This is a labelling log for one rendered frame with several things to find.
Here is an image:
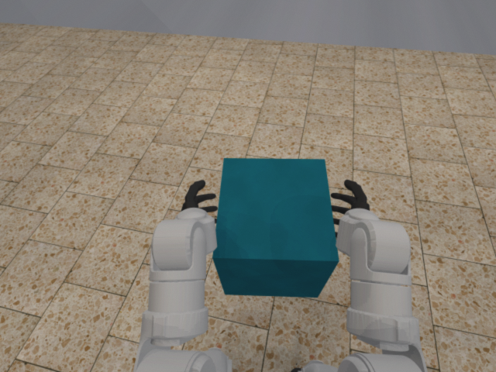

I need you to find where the left robot hand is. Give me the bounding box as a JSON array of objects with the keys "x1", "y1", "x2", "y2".
[{"x1": 181, "y1": 180, "x2": 218, "y2": 224}]

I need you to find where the carton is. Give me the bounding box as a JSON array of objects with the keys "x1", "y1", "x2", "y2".
[{"x1": 212, "y1": 158, "x2": 339, "y2": 298}]

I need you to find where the right robot forearm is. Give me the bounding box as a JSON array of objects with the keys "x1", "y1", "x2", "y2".
[{"x1": 336, "y1": 208, "x2": 428, "y2": 372}]

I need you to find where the robot right shin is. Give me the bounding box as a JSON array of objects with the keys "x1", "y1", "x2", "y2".
[{"x1": 303, "y1": 360, "x2": 324, "y2": 368}]

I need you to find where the robot right upper arm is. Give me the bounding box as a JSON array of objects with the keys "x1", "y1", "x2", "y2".
[{"x1": 337, "y1": 353, "x2": 422, "y2": 372}]

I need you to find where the right robot hand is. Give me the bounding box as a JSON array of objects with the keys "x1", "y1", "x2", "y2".
[{"x1": 331, "y1": 180, "x2": 370, "y2": 238}]

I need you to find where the robot left upper arm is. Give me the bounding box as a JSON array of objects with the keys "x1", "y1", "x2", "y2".
[{"x1": 136, "y1": 349, "x2": 216, "y2": 372}]

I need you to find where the left robot forearm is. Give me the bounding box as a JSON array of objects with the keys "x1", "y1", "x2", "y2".
[{"x1": 133, "y1": 208, "x2": 217, "y2": 372}]

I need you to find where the left robot thigh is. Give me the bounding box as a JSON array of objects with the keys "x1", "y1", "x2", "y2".
[{"x1": 203, "y1": 350, "x2": 233, "y2": 372}]

